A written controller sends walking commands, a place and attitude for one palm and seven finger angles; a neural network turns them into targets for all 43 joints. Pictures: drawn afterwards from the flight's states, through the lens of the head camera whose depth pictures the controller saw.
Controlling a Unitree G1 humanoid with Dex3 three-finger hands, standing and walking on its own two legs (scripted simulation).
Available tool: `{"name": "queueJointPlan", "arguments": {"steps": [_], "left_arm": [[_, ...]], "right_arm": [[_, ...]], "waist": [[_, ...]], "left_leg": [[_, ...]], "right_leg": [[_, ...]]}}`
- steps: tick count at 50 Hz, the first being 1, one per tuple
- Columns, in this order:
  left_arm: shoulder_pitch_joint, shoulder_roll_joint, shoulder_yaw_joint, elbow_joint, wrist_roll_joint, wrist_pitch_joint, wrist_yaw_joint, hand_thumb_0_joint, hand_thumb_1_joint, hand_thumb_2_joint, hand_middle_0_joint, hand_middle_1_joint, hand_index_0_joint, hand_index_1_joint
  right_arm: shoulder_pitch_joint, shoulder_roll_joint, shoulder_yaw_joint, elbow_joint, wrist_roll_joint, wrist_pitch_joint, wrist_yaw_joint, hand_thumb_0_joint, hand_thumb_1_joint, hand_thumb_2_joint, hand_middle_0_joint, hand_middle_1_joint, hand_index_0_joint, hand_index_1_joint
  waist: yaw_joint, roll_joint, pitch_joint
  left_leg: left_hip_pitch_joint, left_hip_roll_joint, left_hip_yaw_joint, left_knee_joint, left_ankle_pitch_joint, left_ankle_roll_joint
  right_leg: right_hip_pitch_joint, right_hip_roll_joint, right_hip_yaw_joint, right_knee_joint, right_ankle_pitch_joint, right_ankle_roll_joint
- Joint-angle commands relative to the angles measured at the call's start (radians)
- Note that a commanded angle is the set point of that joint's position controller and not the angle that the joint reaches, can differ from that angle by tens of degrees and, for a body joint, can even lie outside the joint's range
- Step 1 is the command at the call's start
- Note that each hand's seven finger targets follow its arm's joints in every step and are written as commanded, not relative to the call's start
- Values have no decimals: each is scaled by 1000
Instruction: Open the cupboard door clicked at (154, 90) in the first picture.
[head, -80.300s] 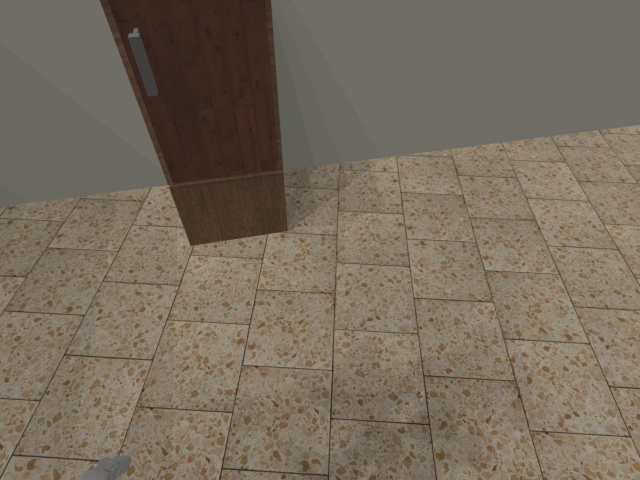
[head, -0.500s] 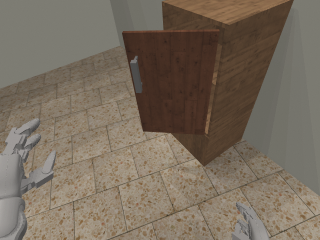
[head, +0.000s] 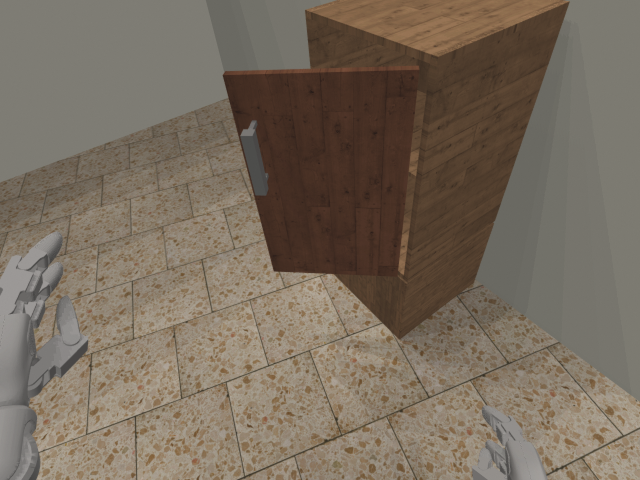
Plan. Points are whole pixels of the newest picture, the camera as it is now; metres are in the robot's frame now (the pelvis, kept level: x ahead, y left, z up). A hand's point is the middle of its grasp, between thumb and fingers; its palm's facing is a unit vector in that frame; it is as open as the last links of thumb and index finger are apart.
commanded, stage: step back with the hand held close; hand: left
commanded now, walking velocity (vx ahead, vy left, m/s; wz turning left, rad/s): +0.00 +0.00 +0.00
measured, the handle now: (257, 158) +0.73 +0.21 +0.01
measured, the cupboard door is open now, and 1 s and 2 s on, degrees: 47 47 47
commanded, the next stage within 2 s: stop stepping back and stand still in 1.16 s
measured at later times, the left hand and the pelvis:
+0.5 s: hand (19, 398) +0.15 +0.28 +0.16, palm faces +0.34 -0.77 -0.53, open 7.4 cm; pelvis -0.05 +0.03 +0.00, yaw -1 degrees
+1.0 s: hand out of the picture +0.03 +0.32 +0.17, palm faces +0.46 -0.71 -0.54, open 7.4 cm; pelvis -0.16 +0.04 -0.01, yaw +1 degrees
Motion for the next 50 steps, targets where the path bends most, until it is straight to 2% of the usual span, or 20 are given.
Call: {"name": "queueJointPlan", "arguments": {"steps": [1,2,3,4,6,7,9,10,11,14,21,30,33,36,38,40,41,45,49,50], "left_arm": [[57,260,232,-371,-26,-75,23,0,900,900,-200,-300,-200,-300],[25,347,316,-378,-1,-124,36,0,900,900,-200,-300,-200,-300],[118,253,254,-283,5,-133,32,0,900,900,-200,-300,-200,-300],[148,215,214,-275,6,-126,33,0,900,900,-200,-300,-200,-300],[141,210,211,-298,7,-136,41,0,900,900,-200,-300,-200,-300],[158,204,213,-282,9,-138,50,0,900,900,-200,-300,-200,-300],[173,201,215,-275,7,-132,61,0,900,900,-200,-300,-200,-300],[178,211,217,-271,5,-125,68,0,900,900,-200,-300,-200,-300],[176,224,229,-262,2,-120,68,0,900,900,-200,-300,-200,-300],[170,253,248,-266,-6,-122,56,0,900,900,-200,-300,-200,-300],[168,263,235,-330,-13,-132,55,0,900,900,-200,-300,-200,-300],[128,256,235,-280,-10,-179,63,0,900,900,-200,-300,-200,-300],[109,228,200,-264,0,-197,72,0,900,900,-200,-300,-200,-300],[80,224,177,-310,9,-208,84,0,900,900,-200,-300,-200,-300],[78,238,192,-351,11,-214,92,0,900,900,-200,-300,-200,-300],[58,263,226,-408,25,-219,96,0,900,900,-200,-300,-200,-300],[75,259,243,-413,33,-219,97,0,900,900,-200,-300,-200,-300],[108,275,284,-347,24,-205,85,0,900,900,-200,-300,-200,-300],[145,237,244,-302,-21,-201,77,0,900,900,-200,-300,-200,-300],[152,245,252,-287,-25,-202,75,0,900,900,-200,-300,-200,-300]], "right_arm": [[-122,-60,-37,-193,12,-48,5,0,-900,-900,200,300,200,300],[-102,-102,-47,-227,23,-15,2,0,-900,-900,200,300,200,300],[-104,-90,-52,-199,17,11,5,0,-900,-900,200,300,200,300],[-112,-90,-55,-214,15,25,7,0,-900,-900,200,300,200,300],[-101,-86,-56,-229,16,40,-3,0,-900,-900,200,300,200,300],[-79,-90,-61,-229,13,47,-7,0,-900,-900,200,300,200,300],[-59,-103,-74,-234,13,59,-13,0,-900,-900,200,300,200,300],[-64,-105,-78,-232,16,67,-21,0,-900,-900,200,300,200,300],[-66,-101,-79,-237,24,70,-19,0,-900,-900,200,300,200,300],[-84,-99,-78,-240,39,73,-9,0,-900,-900,200,300,200,300],[-115,-96,-60,-241,34,64,-7,0,-900,-900,200,300,200,300],[-106,-112,-54,-228,25,36,-3,0,-900,-900,200,300,200,300],[-76,-121,-55,-222,26,16,2,0,-900,-900,200,300,200,300],[-55,-123,-55,-208,22,-5,2,0,-900,-900,200,300,200,300],[-49,-127,-51,-209,12,-19,-5,0,-900,-900,200,300,200,300],[-77,-130,-52,-221,11,-37,-13,0,-900,-900,200,300,200,300],[-74,-124,-54,-222,-2,-43,-15,0,-900,-900,200,300,200,300],[-83,-116,-72,-204,-7,-63,1,0,-900,-900,200,300,200,300],[-97,-95,-68,-162,1,-77,17,0,-900,-900,200,300,200,300],[-94,-97,-72,-150,-2,-73,20,0,-900,-900,200,300,200,300]], "waist": [[47,12,-178],[-35,35,-43],[-37,-19,-86],[-41,-55,-83],[-49,-85,-122],[-55,-87,-146],[-63,-77,-189],[-62,-39,-204],[-62,-62,-225],[-52,-72,-254],[-43,-39,-206],[-49,-8,-11],[-54,-32,-5],[-63,-62,-27],[-61,27,-51],[-37,207,-89],[-29,221,-100],[-25,136,-104],[-30,117,-105],[-37,105,-88]], "left_leg": [[59,10,42,8,413,50],[-22,19,10,85,374,51],[-56,18,5,112,290,45],[-86,16,-7,121,234,36],[-135,24,-27,111,179,29],[-127,35,-30,92,223,27],[-40,69,-36,70,480,27],[-8,85,-39,77,582,27],[11,98,-35,87,651,29],[10,107,-33,86,667,31],[-97,82,-46,60,411,33],[-294,67,-76,-61,-141,58],[-264,57,-78,4,-205,57],[-159,62,-105,48,-186,53],[-214,114,-168,-87,-211,72],[-408,214,-288,-285,-401,105],[-482,246,-304,-319,-451,117],[-501,258,-229,-293,-391,134],[-330,211,-142,-280,-260,50],[-308,200,-117,-238,-228,29]], "right_leg": [[97,-114,44,-46,633,109],[-43,-161,169,-79,727,66],[-9,-188,158,-60,740,55],[4,-195,174,-48,771,45],[46,-217,171,-12,780,28],[55,-213,163,8,766,27],[15,-171,127,54,743,49],[-1,-159,108,66,729,59],[-11,-152,97,82,732,64],[-30,-150,93,104,680,62],[-73,-163,129,60,541,45],[-197,-119,153,-110,-44,65],[-277,-135,158,-155,-199,55],[-386,-151,139,-149,-221,47],[-306,-94,81,-31,-136,75],[-96,-21,22,236,-37,101],[-25,-5,15,336,-37,101],[-15,1,-10,436,-104,93],[-59,1,-63,127,-192,60],[-63,-28,-34,6,-156,46]]}}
